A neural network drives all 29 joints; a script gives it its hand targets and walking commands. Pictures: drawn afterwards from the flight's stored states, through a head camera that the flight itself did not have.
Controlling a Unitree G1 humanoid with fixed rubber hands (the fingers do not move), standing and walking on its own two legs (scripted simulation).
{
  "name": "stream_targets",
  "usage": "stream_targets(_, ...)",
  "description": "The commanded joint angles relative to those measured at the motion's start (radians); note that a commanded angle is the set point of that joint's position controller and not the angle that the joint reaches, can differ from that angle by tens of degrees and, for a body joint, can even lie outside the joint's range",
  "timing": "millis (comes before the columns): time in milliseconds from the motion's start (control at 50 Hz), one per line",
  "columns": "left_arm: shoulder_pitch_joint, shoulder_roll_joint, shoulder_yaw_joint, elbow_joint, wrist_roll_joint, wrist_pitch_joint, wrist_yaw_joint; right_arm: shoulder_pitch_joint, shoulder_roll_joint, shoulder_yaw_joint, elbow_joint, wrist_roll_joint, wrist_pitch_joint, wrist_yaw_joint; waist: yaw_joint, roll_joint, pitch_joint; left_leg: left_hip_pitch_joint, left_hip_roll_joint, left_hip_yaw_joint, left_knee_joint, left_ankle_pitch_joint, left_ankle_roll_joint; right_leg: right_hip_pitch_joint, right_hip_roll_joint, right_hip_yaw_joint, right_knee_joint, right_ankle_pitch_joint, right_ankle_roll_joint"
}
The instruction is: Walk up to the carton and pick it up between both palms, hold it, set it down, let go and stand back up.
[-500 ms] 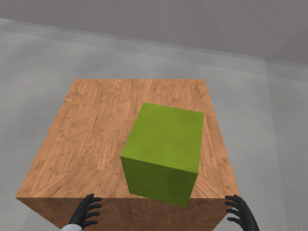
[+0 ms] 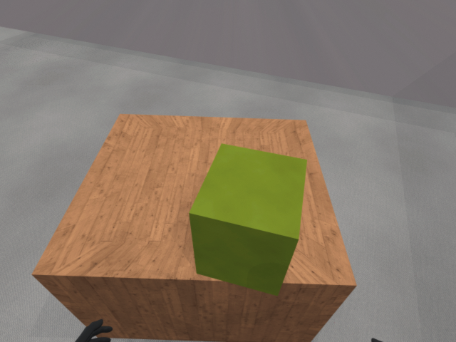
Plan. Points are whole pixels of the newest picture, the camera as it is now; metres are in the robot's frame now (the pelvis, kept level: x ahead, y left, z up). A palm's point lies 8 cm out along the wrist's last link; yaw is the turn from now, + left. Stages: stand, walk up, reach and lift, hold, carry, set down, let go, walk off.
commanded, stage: stand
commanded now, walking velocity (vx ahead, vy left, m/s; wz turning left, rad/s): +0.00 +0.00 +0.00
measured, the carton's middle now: (249, 219) +0.44 -0.03 -0.09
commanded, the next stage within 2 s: none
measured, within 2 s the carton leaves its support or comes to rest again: neither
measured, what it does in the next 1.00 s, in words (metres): stands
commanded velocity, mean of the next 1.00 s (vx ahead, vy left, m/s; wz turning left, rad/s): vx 0.00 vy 0.00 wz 0.00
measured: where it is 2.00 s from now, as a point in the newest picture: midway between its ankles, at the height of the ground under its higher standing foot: outside the picture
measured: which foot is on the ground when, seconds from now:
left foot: down 0.00-1.00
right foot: down 0.00-1.00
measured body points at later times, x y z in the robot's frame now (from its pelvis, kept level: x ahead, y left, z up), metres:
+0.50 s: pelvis -0.03 +0.01 +0.00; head -0.05 +0.01 +0.45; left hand +0.04 +0.30 -0.11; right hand +0.10 -0.28 -0.10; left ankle +0.05 +0.13 -0.74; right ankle -0.01 -0.13 -0.74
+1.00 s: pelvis -0.02 -0.01 +0.00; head -0.02 -0.01 +0.45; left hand +0.07 +0.29 -0.11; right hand +0.10 -0.30 -0.11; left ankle +0.05 +0.13 -0.74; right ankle -0.01 -0.13 -0.74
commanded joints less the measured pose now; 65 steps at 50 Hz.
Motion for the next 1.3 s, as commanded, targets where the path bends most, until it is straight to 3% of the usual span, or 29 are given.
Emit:
stream_targets(0,-0.063,0.141,0.041,-0.093,-0.004,-0.034,0.000,-0.082,-0.164,-0.041,-0.097,-0.001,-0.021,-0.001,0.005,0.001,0.066,-0.066,0.046,-0.051,-0.152,-0.058,0.035,-0.135,-0.059,0.044,-0.143,-0.031,-0.025)
stream_targets(100,-0.029,0.170,0.046,-0.061,-0.005,-0.036,0.007,-0.058,-0.201,-0.044,-0.072,0.004,-0.020,-0.005,0.009,0.018,0.053,-0.093,0.057,-0.093,-0.197,-0.186,0.042,-0.115,-0.051,0.032,-0.124,-0.059,-0.028)
stream_targets(240,0.019,0.218,0.048,-0.019,-0.007,-0.042,0.006,-0.069,-0.229,-0.044,-0.060,0.005,-0.022,-0.007,0.014,0.036,0.023,-0.106,0.067,-0.126,-0.222,-0.264,0.050,-0.103,-0.052,0.025,-0.107,-0.077,-0.031)
stream_targets(440,0.011,0.232,0.044,-0.001,-0.009,-0.044,0.000,-0.083,-0.238,-0.044,-0.047,0.009,-0.017,0.001,0.005,0.029,0.048,-0.108,0.062,-0.130,-0.208,-0.331,0.055,-0.175,-0.065,0.050,-0.136,-0.213,-0.044)
stream_targets(620,0.002,0.250,0.047,0.009,-0.012,-0.045,0.001,-0.087,-0.245,-0.042,-0.043,0.013,-0.017,0.001,0.001,0.027,0.046,-0.095,0.064,-0.142,-0.192,-0.297,0.056,-0.186,-0.074,0.058,-0.148,-0.223,-0.048)
stream_targets(780,-0.021,0.258,0.048,0.021,-0.017,-0.051,-0.001,-0.089,-0.239,-0.029,-0.026,0.015,-0.022,0.000,0.003,0.026,0.040,-0.075,0.068,-0.140,-0.174,-0.187,0.056,-0.159,-0.092,0.066,-0.161,-0.173,-0.053)
stream_targets(860,-0.034,0.257,0.044,0.031,-0.022,-0.055,0.000,-0.082,-0.238,-0.026,-0.012,0.015,-0.020,-0.004,-0.002,-0.010,0.037,-0.032,0.055,-0.113,-0.144,-0.094,0.052,-0.173,-0.105,0.079,-0.193,-0.181,-0.056)
stream_targets(920,-0.053,0.253,0.041,0.039,-0.024,-0.057,-0.003,-0.065,-0.243,-0.023,0.006,0.019,-0.024,-0.008,-0.007,-0.021,0.025,-0.018,0.061,-0.120,-0.136,-0.033,0.050,-0.144,-0.107,0.075,-0.189,-0.131,-0.056)
stream_targets(980,-0.058,0.256,0.043,0.056,-0.025,-0.055,-0.002,-0.069,-0.248,-0.019,0.015,0.020,-0.025,-0.012,-0.007,0.016,0.027,-0.012,0.068,-0.116,-0.139,0.021,0.049,-0.124,-0.105,0.063,-0.173,-0.061,-0.052)
stream_targets(1100,-0.081,0.247,0.037,0.087,-0.028,-0.053,0.002,-0.076,-0.253,-0.009,0.045,0.024,-0.025,-0.023,-0.004,0.007,0.016,-0.004,0.072,-0.109,-0.127,0.142,0.042,-0.057,-0.111,0.049,-0.164,0.072,-0.046)
stream_targets(1280,-0.090,0.247,0.030,0.143,-0.034,-0.044,0.009,-0.091,-0.261,-0.001,0.097,0.026,-0.020,-0.036,-0.001,0.010,0.014,0.042,0.077,-0.095,-0.130,0.225,0.037,-0.018,-0.111,0.033,-0.173,0.146,-0.034)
